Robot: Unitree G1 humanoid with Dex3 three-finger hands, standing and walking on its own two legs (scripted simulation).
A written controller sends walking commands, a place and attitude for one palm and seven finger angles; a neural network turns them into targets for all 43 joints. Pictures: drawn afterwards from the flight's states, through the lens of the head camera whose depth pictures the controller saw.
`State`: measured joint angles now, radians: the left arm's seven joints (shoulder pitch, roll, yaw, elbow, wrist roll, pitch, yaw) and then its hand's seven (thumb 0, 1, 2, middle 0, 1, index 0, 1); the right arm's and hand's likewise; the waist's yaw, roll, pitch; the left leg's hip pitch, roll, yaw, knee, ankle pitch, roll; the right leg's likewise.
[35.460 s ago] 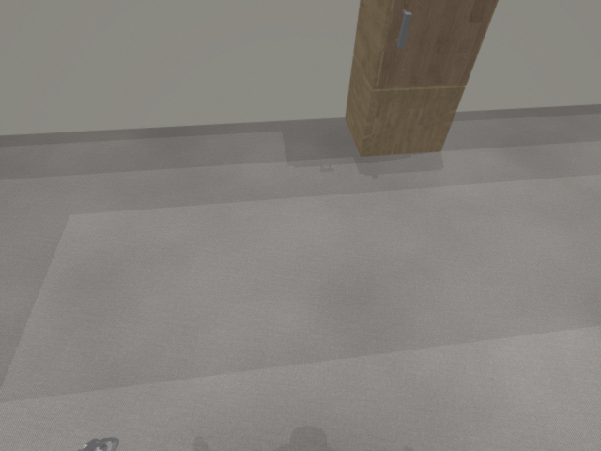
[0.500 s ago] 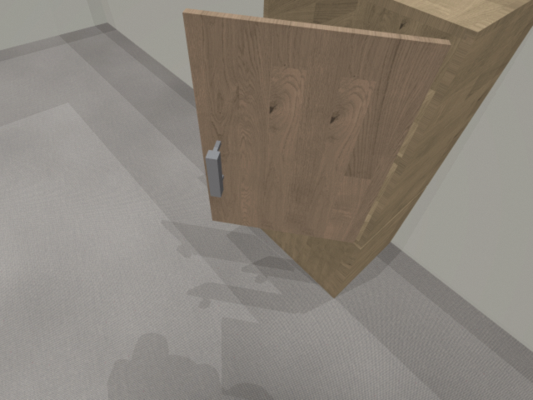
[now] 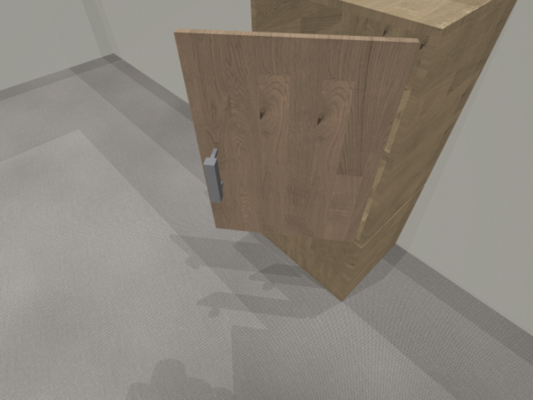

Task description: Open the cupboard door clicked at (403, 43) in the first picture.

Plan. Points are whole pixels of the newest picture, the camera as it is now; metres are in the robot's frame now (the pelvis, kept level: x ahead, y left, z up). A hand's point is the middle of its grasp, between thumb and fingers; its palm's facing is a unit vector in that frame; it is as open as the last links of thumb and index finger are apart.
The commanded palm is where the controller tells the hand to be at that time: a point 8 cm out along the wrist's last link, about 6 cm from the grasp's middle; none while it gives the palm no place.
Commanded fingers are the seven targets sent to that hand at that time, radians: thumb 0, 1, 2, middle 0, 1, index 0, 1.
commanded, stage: come to a stop and stand still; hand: left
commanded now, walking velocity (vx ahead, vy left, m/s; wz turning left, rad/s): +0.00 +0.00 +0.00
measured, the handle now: (215, 175) +0.63 +0.17 -0.08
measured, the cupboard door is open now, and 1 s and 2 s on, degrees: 39 39 39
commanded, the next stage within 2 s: look again from close up in 0.06 s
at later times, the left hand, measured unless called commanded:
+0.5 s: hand out of the picture +0.04 +0.18 -0.17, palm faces -0.01 -0.98 -0.22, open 7.4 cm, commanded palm none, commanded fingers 0.00 0.90 0.90 -0.20 -0.30 -0.20 -0.30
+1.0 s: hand out of the picture +0.06 +0.19 -0.18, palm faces +0.01 -0.98 -0.22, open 7.4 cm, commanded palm none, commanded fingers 0.00 0.90 0.90 -0.20 -0.30 -0.20 -0.30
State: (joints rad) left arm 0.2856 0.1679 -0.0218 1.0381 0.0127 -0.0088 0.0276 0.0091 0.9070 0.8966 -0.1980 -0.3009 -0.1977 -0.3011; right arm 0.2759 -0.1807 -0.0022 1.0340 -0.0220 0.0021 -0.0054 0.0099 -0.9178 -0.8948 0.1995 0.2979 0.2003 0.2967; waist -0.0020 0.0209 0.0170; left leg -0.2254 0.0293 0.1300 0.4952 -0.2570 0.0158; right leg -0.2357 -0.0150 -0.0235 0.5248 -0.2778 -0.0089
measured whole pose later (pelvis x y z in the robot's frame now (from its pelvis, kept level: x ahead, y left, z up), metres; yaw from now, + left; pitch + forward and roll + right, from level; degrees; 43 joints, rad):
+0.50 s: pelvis +0.02 -0.01 +0.00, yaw -1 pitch +0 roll +1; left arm 0.23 0.19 -0.01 1.09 0.01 -0.02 0.02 0.01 0.91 0.90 -0.20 -0.30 -0.20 -0.30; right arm 0.23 -0.18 0.00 1.11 -0.02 -0.02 -0.02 0.01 -0.90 -0.89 0.20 0.30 0.20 0.30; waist 0.00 -0.01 0.03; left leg -0.19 0.04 0.13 0.46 -0.26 0.00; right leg -0.20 0.00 -0.02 0.49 -0.28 -0.02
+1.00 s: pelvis +0.05 -0.01 +0.00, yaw -1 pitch +0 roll -1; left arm 0.27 0.20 0.01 1.07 0.02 -0.01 0.01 0.01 0.91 0.90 -0.20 -0.30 -0.20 -0.30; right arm 0.22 -0.21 0.00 1.09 -0.03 -0.01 -0.01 0.01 -0.90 -0.89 0.20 0.30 0.20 0.30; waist 0.02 0.00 0.01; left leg -0.19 0.07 0.13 0.54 -0.35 -0.01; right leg -0.18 0.03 -0.01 0.51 -0.34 -0.03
